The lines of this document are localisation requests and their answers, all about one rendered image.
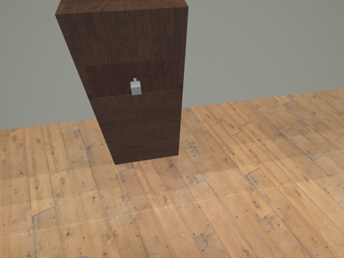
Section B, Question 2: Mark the cabinet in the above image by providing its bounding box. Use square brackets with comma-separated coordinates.
[55, 0, 189, 165]

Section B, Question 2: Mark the drawer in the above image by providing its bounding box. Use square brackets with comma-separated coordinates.
[83, 58, 179, 98]

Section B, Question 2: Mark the handle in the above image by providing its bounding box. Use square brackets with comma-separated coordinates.
[130, 78, 141, 95]

